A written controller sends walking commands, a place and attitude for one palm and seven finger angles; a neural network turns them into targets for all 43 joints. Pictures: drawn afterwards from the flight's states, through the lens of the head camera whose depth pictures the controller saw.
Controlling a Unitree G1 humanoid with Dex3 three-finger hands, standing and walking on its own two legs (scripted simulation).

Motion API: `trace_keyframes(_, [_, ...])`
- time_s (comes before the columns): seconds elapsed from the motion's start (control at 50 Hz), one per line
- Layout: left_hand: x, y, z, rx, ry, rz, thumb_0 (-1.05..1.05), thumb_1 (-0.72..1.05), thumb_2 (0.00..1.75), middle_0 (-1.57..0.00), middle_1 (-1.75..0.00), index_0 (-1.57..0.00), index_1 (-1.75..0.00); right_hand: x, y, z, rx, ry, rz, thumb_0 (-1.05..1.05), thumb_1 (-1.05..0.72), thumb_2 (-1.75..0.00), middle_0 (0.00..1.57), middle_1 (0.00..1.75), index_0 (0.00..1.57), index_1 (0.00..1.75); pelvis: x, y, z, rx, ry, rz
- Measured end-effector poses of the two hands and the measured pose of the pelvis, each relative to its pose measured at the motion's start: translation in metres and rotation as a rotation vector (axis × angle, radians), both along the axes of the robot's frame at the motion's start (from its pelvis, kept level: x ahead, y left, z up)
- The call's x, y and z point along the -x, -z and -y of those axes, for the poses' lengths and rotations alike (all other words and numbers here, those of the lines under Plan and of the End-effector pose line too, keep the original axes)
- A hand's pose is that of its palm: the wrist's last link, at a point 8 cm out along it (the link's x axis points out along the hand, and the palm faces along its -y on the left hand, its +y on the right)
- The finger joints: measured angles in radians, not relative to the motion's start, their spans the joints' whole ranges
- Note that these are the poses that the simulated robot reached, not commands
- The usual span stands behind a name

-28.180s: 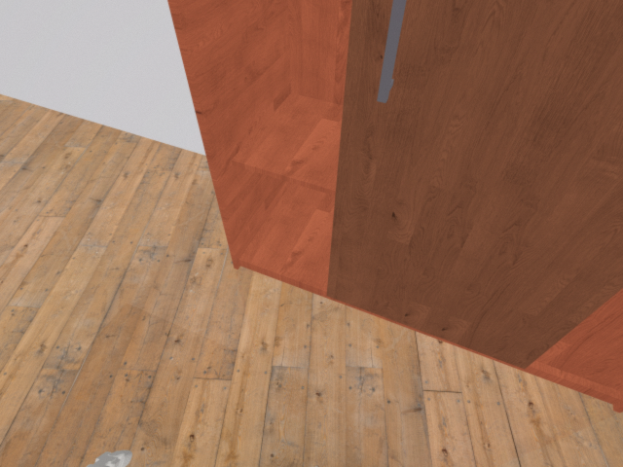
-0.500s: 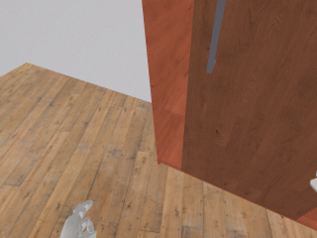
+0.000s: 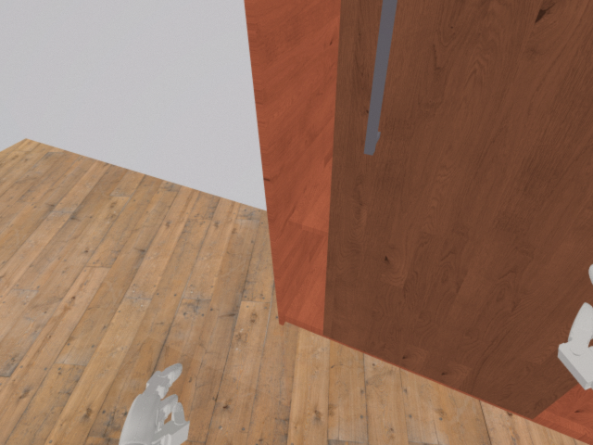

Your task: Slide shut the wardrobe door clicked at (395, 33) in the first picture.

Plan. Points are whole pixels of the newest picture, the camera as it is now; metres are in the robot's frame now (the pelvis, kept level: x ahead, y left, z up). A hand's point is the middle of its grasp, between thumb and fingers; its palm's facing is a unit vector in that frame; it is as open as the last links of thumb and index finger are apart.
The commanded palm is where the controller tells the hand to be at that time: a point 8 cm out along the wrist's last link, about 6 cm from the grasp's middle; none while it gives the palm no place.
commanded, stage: stop stepping back and stand still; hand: right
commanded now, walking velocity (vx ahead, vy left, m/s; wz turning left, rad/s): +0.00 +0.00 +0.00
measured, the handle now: (384, 63) +0.61 -0.12 +0.27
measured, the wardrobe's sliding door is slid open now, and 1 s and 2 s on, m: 0.16 0.16 0.16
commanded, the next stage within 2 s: let the arm hang, fingers relaxed in 0.48 s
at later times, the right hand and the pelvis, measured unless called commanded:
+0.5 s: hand (551, 317) +0.22 -0.25 +0.15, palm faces +0.36 +0.85 -0.39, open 7.4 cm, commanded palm +0.17 -0.29 +0.18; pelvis +0.03 +0.00 +0.00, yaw +0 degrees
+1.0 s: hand out of the picture -0.04 -0.17 -0.18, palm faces +0.03 +0.99 -0.12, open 7.2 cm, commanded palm none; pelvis +0.01 -0.01 +0.00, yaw -1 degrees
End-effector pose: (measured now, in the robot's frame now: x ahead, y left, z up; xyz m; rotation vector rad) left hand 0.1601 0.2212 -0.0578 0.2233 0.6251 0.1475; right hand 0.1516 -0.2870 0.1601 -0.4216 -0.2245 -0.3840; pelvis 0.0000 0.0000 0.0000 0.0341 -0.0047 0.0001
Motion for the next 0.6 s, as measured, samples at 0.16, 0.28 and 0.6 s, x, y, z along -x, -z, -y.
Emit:
trace_keyframes(0.16, [-0.02,-0.005,0.002,-0.004,0.001,0.003,0.02,0.9,0.9,-0.2,-0.3,-0.21,-0.3,-0.018,-0.008,-0.003,0.027,-0.036,0.011,0.02,-0.89,-0.9,0.21,0.31,0.21,0.31,-0.017,-0.002,-0.001,0.01,0.0,-0.009])
trace_keyframes(0.28, [-0.03,-0.004,0.001,-0.005,-0.002,-0.012,0.02,0.9,0.9,-0.2,-0.3,-0.21,-0.3,-0.028,-0.009,0.001,0.038,-0.032,0.002,0.02,-0.89,-0.9,0.21,0.31,0.21,0.31,-0.025,-0.002,0.001,0.012,0.001,-0.014])
trace_keyframes(0.6, [-0.039,0.001,0.004,0.002,0.015,-0.036,0.02,0.9,0.9,-0.2,-0.3,-0.2,-0.3,-0.035,-0.002,0.006,0.058,-0.046,-0.048,0.02,-0.89,-0.9,0.21,0.31,0.21,0.31,-0.031,-0.002,0.006,0.01,0.012,-0.027])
